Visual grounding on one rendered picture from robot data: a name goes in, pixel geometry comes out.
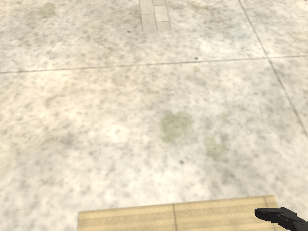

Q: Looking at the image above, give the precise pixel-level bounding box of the right robot hand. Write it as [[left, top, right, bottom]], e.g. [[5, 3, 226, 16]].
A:
[[254, 207, 308, 231]]

